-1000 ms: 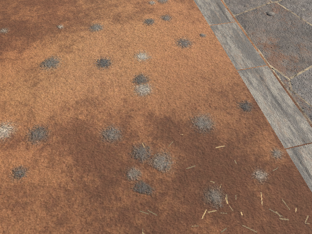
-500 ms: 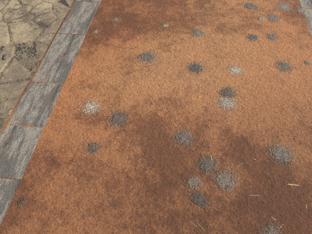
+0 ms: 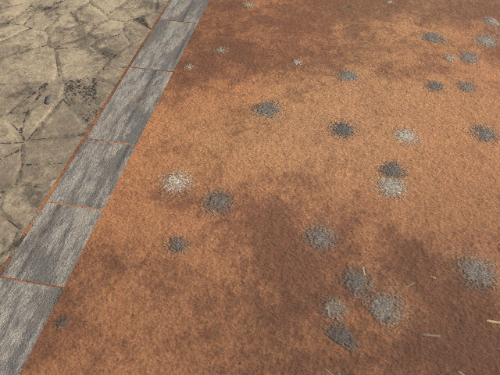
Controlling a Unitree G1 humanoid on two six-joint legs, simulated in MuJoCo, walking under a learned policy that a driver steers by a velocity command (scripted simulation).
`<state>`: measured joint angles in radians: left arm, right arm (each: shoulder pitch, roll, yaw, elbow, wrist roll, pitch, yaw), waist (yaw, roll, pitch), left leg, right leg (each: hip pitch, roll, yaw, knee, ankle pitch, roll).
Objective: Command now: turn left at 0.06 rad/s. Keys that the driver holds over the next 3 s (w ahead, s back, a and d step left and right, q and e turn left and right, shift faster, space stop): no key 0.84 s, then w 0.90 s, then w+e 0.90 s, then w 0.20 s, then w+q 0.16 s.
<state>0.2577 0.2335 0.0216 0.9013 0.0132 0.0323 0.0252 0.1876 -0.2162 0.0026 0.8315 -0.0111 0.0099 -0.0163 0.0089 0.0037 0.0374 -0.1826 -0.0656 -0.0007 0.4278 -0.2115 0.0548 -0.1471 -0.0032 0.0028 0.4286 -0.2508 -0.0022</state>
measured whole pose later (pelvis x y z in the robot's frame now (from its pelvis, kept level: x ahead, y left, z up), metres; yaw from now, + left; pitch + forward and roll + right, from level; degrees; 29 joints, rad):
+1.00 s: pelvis +0.01 -0.02 +0.00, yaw +0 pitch -1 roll +0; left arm 0.36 0.16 0.01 1.14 0.01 0.00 0.03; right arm 0.33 -0.16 0.00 1.14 -0.03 0.00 -0.02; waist 0.01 0.00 -0.02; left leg -0.24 -0.02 0.00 0.58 -0.40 0.06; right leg -0.15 0.05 0.01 0.44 -0.33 -0.07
